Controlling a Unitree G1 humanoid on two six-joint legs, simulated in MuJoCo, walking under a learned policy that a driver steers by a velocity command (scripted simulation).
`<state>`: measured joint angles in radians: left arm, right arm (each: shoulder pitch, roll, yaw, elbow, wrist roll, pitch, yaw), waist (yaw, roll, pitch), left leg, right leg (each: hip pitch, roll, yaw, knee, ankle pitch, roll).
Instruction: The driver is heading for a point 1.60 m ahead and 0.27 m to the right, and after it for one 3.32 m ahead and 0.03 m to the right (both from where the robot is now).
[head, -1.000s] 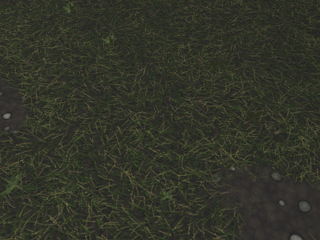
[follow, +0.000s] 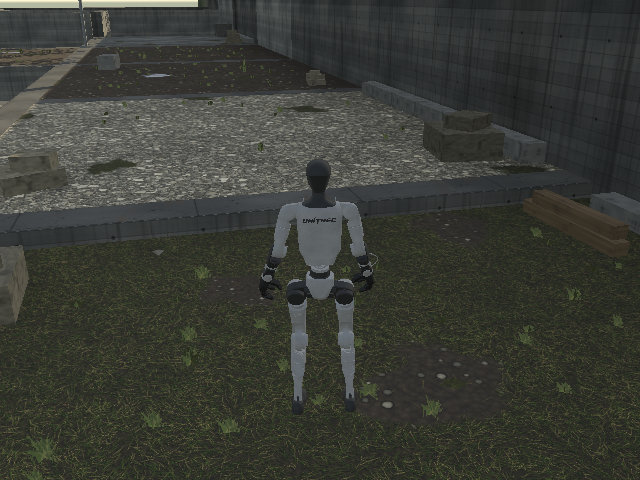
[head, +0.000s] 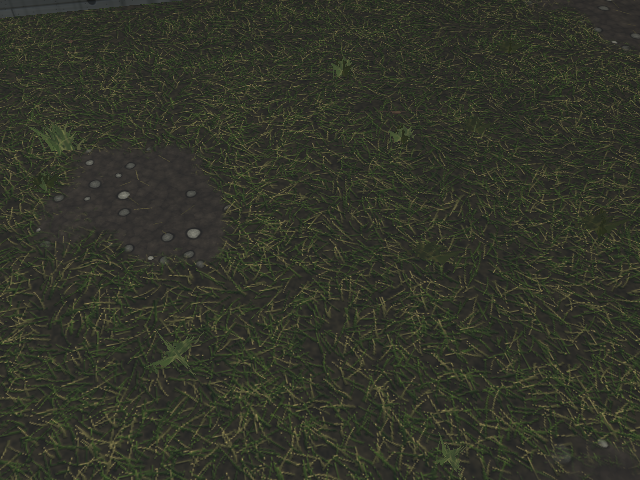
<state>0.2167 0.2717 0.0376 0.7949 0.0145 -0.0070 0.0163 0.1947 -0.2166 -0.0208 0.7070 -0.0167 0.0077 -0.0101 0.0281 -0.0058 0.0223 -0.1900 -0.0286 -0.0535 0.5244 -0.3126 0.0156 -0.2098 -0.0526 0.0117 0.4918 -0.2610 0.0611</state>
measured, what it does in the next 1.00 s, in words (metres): walks ahead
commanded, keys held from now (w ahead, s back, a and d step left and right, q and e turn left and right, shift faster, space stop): no key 0.32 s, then w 0.68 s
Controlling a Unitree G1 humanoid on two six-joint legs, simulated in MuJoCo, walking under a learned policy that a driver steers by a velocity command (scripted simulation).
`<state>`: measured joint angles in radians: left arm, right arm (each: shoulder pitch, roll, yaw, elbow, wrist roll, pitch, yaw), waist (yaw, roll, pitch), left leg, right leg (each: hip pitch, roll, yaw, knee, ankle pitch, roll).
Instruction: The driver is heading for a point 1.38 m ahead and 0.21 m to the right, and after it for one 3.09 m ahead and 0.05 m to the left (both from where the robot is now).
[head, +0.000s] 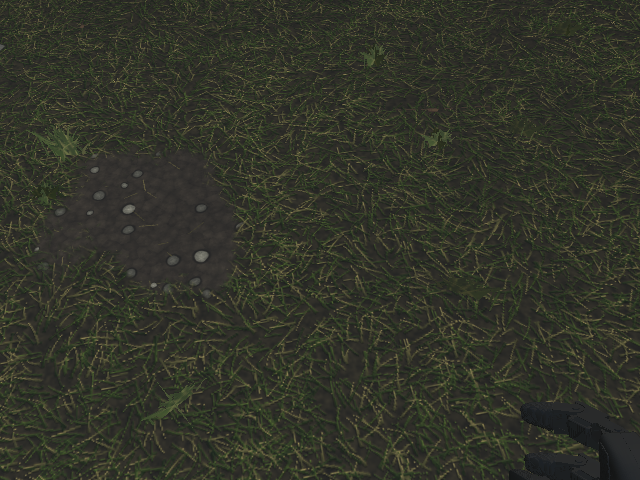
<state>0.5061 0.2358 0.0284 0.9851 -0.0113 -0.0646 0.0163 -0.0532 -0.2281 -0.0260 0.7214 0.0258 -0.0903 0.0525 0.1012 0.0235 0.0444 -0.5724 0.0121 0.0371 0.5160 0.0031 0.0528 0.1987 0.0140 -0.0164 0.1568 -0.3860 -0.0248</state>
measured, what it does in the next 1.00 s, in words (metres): walks ahead: left foot, then right foot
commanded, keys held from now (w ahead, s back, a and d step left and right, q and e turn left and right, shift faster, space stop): w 1.00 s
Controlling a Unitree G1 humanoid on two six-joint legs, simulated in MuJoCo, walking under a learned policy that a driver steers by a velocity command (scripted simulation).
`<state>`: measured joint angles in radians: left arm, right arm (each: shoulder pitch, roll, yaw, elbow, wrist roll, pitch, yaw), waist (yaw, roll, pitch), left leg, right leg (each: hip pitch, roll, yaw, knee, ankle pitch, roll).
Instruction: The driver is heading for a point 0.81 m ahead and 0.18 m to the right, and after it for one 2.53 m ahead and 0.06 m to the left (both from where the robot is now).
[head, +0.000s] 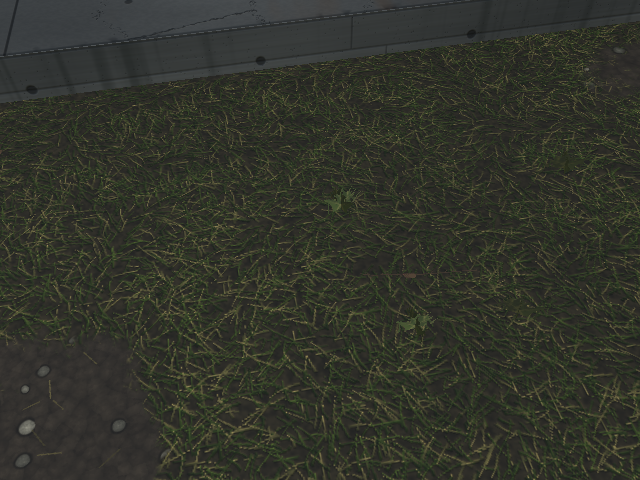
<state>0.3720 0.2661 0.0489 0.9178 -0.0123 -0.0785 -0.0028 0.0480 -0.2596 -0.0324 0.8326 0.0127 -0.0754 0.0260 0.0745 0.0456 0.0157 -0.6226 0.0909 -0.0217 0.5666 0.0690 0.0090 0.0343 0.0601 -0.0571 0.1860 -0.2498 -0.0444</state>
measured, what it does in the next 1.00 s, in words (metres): walks ahead, turning right: left foot, then right foot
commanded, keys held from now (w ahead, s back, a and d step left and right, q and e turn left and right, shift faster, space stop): w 0.24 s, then w+e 0.76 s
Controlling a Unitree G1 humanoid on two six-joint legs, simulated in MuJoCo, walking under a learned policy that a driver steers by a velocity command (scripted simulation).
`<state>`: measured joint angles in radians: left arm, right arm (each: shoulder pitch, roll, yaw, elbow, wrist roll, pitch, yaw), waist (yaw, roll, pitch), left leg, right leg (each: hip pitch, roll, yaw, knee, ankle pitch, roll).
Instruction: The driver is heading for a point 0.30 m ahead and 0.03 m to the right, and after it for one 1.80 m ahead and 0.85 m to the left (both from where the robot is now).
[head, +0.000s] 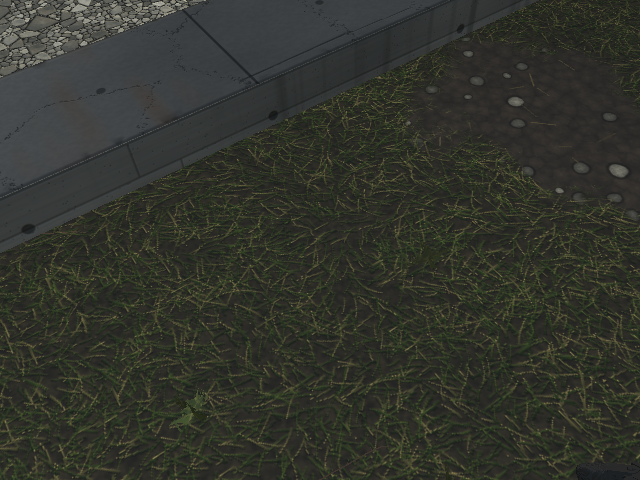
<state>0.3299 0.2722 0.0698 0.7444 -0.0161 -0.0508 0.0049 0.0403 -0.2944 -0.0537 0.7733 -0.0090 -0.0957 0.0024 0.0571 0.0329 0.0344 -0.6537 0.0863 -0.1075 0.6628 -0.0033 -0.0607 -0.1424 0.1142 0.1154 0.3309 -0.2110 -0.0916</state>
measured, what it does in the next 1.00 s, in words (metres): walks ahead, turning left: left foot, then right foot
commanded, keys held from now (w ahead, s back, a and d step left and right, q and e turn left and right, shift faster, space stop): w+e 0.10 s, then w+q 0.90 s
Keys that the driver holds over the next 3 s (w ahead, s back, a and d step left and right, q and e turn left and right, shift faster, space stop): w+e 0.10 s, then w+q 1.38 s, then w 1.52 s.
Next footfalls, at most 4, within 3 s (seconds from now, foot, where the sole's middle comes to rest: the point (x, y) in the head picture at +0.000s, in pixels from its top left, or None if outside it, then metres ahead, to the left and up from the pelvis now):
0.16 left None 0.28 0.14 -0.78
0.60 right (417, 474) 0.48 -0.10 -0.78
1.10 left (266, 371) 0.69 0.23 -0.78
1.60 right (293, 251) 1.04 0.19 -0.78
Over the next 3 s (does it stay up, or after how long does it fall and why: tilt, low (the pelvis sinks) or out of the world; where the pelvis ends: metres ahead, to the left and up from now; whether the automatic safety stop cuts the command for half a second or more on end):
stays up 1.47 0.63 0.17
